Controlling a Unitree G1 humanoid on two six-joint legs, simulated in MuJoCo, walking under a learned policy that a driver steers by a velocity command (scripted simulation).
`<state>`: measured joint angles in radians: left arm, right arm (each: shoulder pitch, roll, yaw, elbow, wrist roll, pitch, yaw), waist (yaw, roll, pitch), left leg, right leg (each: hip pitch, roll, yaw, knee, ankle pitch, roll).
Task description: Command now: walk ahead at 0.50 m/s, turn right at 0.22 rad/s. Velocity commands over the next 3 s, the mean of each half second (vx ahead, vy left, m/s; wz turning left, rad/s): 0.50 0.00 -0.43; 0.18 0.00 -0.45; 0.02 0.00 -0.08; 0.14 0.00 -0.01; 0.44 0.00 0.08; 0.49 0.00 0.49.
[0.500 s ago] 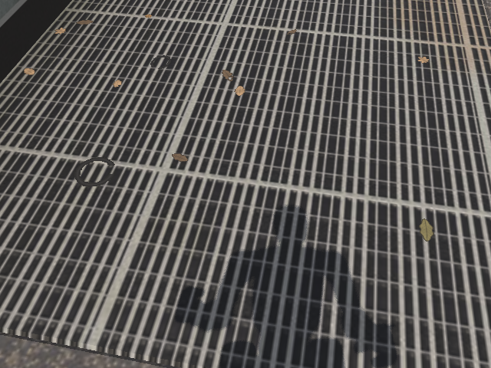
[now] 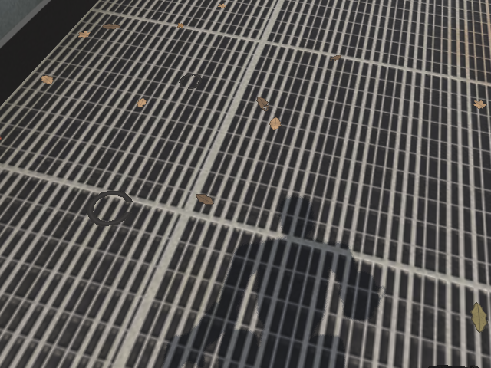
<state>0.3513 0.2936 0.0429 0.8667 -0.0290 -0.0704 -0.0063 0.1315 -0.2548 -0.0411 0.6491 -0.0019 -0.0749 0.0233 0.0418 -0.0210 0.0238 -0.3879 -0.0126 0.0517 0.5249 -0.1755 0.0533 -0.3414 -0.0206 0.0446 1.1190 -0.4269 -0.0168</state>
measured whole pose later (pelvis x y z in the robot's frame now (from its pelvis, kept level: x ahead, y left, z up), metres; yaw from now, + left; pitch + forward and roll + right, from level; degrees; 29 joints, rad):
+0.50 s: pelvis +0.26 -0.06 -0.02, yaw -16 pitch +2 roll +1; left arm 0.08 0.28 0.07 0.67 -0.02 -0.04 -0.05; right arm 0.31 -0.28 -0.07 0.83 0.01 -0.05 -0.02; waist -0.03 -0.01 0.06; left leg -0.14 0.06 0.11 0.99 -0.49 -0.03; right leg -0.50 0.04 -0.05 0.64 -0.17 -0.10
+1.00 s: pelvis +0.45 -0.08 +0.00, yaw -30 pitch +2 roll +0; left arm 0.18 0.30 0.06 0.70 0.00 0.03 0.03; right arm 0.11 -0.24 -0.03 0.71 -0.03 -0.05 0.00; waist 0.01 -0.03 0.03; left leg -0.41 -0.03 -0.02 0.52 -0.14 0.02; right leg -0.37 0.10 0.14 0.98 -0.58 0.04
